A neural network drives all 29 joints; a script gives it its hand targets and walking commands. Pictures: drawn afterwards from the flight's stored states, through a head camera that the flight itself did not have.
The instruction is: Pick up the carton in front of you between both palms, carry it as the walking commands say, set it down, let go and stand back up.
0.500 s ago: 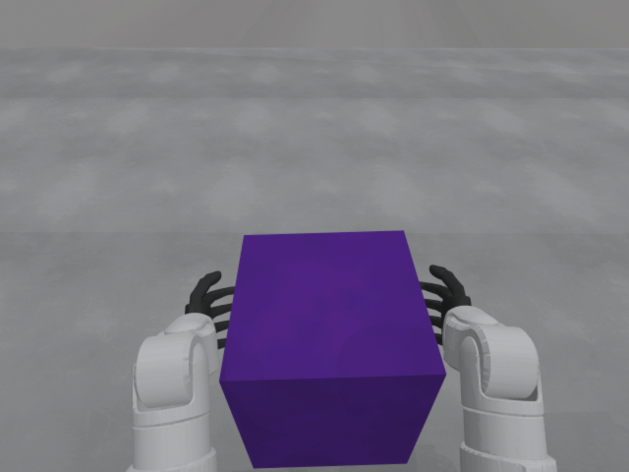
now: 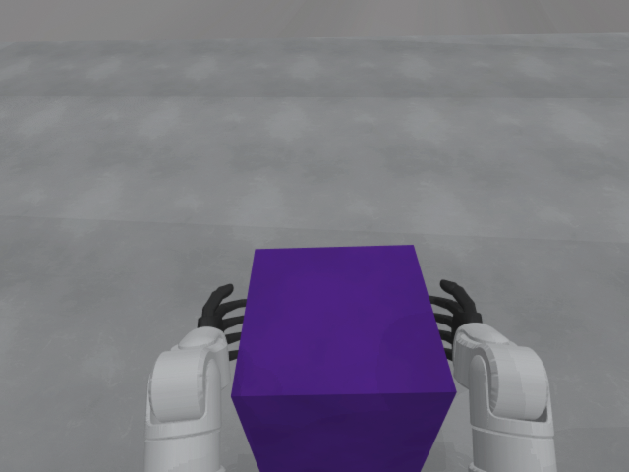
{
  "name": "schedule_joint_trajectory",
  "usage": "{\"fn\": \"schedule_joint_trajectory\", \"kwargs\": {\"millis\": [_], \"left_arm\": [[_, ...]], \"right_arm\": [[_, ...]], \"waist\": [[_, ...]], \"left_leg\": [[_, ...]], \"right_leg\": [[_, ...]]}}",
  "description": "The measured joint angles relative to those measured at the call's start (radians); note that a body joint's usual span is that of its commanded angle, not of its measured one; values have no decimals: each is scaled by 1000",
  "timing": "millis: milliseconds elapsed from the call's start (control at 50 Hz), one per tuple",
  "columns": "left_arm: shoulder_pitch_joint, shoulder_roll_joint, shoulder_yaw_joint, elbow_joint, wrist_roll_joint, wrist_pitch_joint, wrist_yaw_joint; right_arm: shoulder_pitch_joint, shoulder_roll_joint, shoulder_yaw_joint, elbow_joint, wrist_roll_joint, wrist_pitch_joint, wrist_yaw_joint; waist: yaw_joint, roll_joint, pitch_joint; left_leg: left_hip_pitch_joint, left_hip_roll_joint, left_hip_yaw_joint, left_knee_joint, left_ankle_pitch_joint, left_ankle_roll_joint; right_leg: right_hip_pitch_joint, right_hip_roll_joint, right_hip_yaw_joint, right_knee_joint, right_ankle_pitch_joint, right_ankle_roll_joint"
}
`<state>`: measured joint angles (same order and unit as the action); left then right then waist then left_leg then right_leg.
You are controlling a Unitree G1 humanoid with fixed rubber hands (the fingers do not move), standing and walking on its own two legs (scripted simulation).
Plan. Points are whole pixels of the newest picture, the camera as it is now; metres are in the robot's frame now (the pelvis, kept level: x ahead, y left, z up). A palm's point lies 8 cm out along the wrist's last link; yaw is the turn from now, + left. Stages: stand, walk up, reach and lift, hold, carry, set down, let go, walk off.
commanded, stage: carry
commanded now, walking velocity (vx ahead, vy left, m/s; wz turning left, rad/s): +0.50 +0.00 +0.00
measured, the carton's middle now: (337, 365) +0.27 +0.00 -0.01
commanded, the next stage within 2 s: none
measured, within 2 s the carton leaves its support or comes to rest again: neither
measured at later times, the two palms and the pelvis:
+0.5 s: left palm (233, 175) +0.59 +0.18 +0.07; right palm (402, 174) +0.57 -0.12 +0.08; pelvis +0.31 +0.05 +0.01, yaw -4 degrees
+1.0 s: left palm (262, 109) +0.84 +0.15 +0.08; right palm (395, 106) +0.83 -0.15 +0.07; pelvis +0.57 +0.00 +0.00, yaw +0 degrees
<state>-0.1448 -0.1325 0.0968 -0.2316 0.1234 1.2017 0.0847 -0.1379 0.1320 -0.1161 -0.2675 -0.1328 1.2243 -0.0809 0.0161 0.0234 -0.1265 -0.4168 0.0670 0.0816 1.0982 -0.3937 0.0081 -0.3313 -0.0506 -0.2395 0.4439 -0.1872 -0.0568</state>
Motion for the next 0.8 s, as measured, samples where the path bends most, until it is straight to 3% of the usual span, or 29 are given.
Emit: {"fn": "schedule_joint_trajectory", "kwargs": {"millis": [60,140,280,320,360,400,440,500,580,680,740,780,800], "left_arm": [[22,2,-1,-39,-6,-10,1],[29,3,-3,-97,-16,-19,3],[6,1,-13,-151,-13,11,4],[-5,2,-2,-152,-8,23,3],[-12,4,22,-130,-7,29,3],[-16,0,35,-108,-3,36,3],[-13,-2,28,-97,2,37,4],[-11,0,10,-99,2,27,4],[-7,0,-7,-134,2,13,6],[-7,0,0,-175,-3,13,7],[-13,-1,5,-169,-5,21,7],[-27,-3,0,-130,-2,12,6],[-39,-5,0,-102,0,5,5]], "right_arm": [[9,-2,20,-21,3,-13,-1],[16,-3,34,-74,7,-27,-2],[12,-2,25,-139,16,-4,-3],[-8,0,23,-122,17,1,-3],[-34,3,28,-65,13,-7,-3],[-41,4,25,-33,11,-5,-3],[-30,3,19,-29,15,-4,-3],[-12,1,14,-52,21,-13,-3],[-3,0,11,-94,31,-26,-3],[-16,1,19,-122,29,-25,-2],[-21,2,21,-120,20,-14,1],[-32,1,1,-101,16,-9,4],[-41,2,-12,-87,14,-7,5]], "waist": [[7,-9,17],[8,-19,19],[-1,-30,-3],[-4,-49,-5],[-21,-68,2],[-29,-56,21],[-34,-47,39],[-41,-39,57],[-40,-33,57],[-23,-31,50],[-19,-32,47],[-12,-1,47],[-9,15,57]], "left_leg": [[-103,17,7,-81,82,-4],[-160,35,22,-310,177,-16],[-99,9,111,-602,298,4],[-50,-14,146,-623,325,38],[-49,-20,164,-541,262,71],[-12,-16,162,-552,208,73],[42,-16,158,-610,208,58],[128,-20,150,-701,205,55],[240,-24,139,-795,184,39],[370,-18,134,-821,100,-2],[418,-4,131,-727,-6,-35],[373,34,114,-547,-56,-50],[322,37,75,-431,-83,-54]], "right_leg": [[84,6,6,-86,-4,5],[191,6,15,-167,-31,23],[364,-16,26,-156,-188,92],[363,-51,37,-20,-287,110],[240,-79,97,290,-288,102],[82,-48,161,578,-283,84],[-46,-35,172,690,-230,65],[-174,-43,163,626,-139,59],[-257,-58,142,413,-35,74],[-241,-36,88,143,115,77],[-148,-4,30,-17,259,72],[-107,17,3,-9,157,-11],[-105,22,-3,14,114,-30]]}}
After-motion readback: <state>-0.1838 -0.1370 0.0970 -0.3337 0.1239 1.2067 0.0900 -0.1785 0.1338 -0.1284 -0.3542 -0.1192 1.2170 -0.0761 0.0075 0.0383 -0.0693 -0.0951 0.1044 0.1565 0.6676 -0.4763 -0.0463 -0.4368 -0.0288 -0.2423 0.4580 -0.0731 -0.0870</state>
